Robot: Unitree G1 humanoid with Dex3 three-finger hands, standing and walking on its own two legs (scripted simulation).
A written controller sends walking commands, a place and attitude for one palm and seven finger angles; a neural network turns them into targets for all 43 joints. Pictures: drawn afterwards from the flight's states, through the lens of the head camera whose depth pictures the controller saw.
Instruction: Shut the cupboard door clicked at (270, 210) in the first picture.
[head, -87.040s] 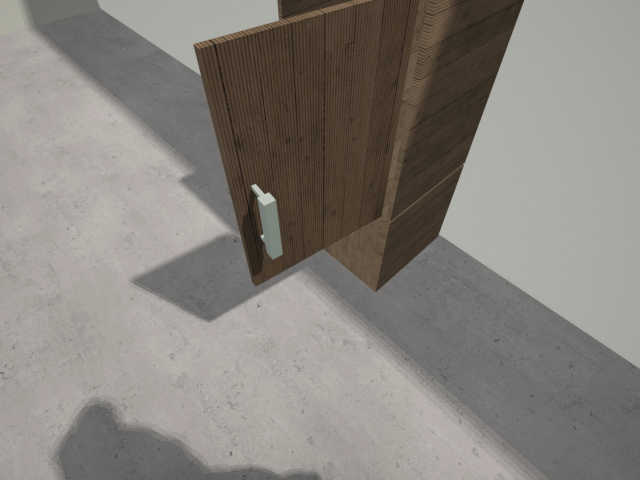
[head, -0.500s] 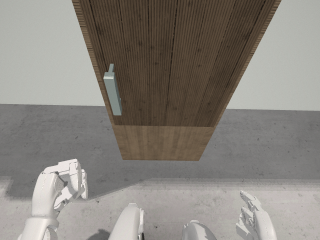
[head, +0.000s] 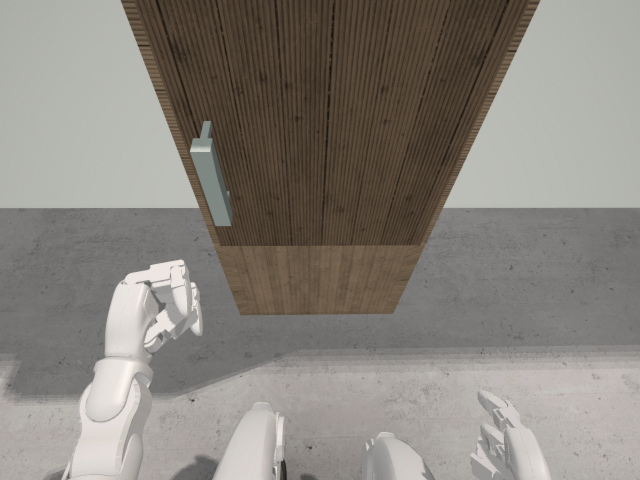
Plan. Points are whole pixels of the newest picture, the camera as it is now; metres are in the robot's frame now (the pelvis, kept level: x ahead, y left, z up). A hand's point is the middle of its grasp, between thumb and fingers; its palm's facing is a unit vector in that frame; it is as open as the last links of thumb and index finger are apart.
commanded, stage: bring the fist close to the handle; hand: left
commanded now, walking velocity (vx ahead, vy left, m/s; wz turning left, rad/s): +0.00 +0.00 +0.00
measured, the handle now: (216, 176) +0.53 +0.19 +0.02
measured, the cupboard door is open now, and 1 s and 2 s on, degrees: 0 0 0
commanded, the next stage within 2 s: push the door shut along its arc in 1.02 s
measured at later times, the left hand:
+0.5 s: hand (223, 244) +0.40 +0.15 +0.03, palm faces +0.06 -1.00 -0.02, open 3.1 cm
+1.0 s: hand (226, 224) +0.44 +0.16 +0.02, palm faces +0.09 -1.00 -0.02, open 3.1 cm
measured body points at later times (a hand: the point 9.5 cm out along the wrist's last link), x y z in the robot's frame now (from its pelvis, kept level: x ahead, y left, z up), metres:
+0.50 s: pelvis +0.00 +0.00 +0.00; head +0.11 +0.01 +0.44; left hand +0.39 +0.21 +0.04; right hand +0.12 -0.26 -0.11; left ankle +0.07 +0.11 -0.61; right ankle +0.00 -0.10 -0.61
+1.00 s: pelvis +0.01 +0.00 +0.00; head +0.13 +0.00 +0.43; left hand +0.43 +0.21 +0.03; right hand +0.07 -0.26 -0.13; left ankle +0.07 +0.11 -0.61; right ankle +0.00 -0.10 -0.61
